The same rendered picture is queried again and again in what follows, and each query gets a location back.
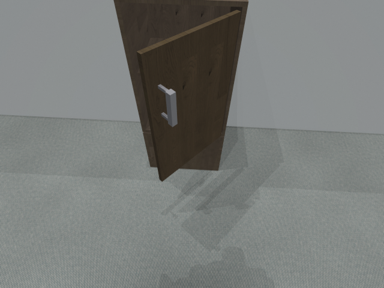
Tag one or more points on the cupboard door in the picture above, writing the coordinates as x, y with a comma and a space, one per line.
197, 65

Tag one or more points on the handle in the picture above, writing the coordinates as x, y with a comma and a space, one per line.
171, 116

